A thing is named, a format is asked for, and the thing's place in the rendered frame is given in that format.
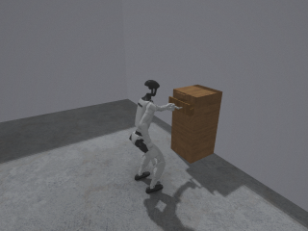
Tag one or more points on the right robot shin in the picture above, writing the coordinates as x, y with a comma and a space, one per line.
157, 173

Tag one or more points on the drawer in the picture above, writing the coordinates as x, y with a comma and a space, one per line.
187, 106

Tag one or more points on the cabinet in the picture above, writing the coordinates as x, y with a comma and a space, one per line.
194, 137

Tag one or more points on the humanoid robot torso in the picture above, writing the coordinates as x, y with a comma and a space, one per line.
137, 136

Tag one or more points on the left robot hand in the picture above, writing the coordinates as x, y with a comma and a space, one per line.
170, 107

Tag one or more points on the left robot forearm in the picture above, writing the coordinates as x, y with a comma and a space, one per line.
161, 108

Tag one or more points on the right robot forearm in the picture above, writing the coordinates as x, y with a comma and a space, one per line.
146, 137

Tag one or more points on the right robot hand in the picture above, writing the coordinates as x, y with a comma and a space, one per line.
154, 154

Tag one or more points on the right robot upper arm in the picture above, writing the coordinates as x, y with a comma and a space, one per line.
150, 109

